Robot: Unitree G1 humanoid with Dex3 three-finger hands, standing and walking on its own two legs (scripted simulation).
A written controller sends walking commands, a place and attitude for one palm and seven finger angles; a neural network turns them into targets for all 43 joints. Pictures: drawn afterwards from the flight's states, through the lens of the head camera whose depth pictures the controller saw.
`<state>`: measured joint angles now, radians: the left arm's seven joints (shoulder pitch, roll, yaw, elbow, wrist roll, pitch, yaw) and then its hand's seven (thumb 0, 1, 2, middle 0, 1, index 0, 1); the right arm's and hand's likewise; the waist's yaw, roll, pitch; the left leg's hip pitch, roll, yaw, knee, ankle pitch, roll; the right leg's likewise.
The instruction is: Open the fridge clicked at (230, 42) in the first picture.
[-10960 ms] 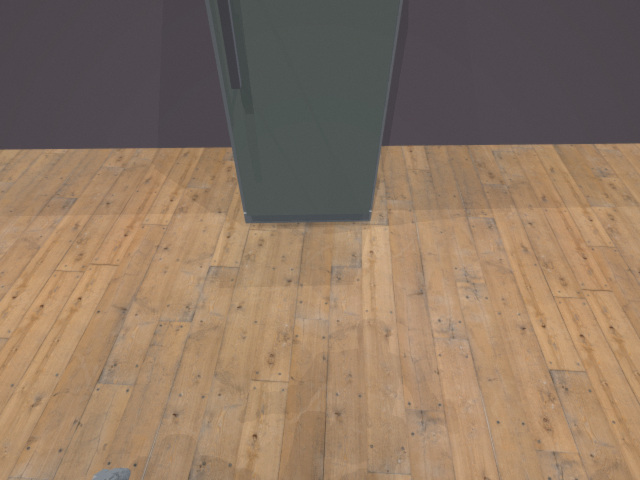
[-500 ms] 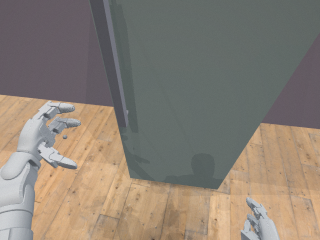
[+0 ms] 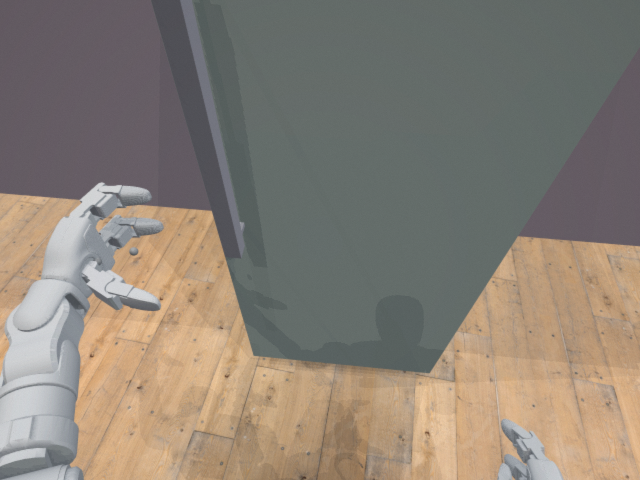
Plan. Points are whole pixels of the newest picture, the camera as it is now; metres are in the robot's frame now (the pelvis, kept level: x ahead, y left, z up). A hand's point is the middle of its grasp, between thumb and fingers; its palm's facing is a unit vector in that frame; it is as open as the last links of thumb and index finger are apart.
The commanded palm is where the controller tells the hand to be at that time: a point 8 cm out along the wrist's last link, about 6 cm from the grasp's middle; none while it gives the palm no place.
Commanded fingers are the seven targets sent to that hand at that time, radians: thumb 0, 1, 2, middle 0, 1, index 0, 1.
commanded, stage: move the hooked fingers beside the handle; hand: left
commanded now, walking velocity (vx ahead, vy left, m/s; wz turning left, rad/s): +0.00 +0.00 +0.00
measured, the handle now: (213, 135) +0.50 +0.18 +0.16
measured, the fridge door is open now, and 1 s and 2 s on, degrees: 0 0 0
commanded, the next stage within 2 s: feel for the door with the fingertips in 1.54 s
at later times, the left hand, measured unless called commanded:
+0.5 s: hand (159, 214) +0.41 +0.24 +0.10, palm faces -0.02 -1.00 +0.00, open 14.0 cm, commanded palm +0.40 +0.29 +0.10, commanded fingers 0.00 -0.50 0.30 -0.30 -1.20 -0.30 -1.20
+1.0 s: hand (166, 206) +0.44 +0.24 +0.09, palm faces -0.01 -1.00 +0.00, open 14.0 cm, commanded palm +0.41 +0.29 +0.09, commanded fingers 0.00 -0.50 0.30 -0.30 -1.20 -0.30 -1.20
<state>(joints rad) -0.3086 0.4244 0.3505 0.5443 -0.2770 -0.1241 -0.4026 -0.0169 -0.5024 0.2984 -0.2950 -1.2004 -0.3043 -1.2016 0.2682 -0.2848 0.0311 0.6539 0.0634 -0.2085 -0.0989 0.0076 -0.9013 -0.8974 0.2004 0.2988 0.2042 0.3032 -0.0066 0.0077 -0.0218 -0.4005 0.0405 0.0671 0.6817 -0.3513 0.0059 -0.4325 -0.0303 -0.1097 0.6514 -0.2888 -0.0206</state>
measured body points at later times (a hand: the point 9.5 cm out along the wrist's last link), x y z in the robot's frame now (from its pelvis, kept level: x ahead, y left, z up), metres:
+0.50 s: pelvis -0.01 +0.00 -0.01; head +0.05 +0.02 +0.44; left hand +0.41 +0.29 +0.10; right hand +0.08 -0.27 -0.11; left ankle +0.00 +0.11 -0.72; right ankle +0.03 -0.11 -0.72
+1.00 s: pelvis +0.00 +0.01 -0.01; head +0.06 +0.02 +0.44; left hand +0.43 +0.29 +0.09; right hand +0.06 -0.26 -0.11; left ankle +0.00 +0.11 -0.72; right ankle +0.03 -0.11 -0.72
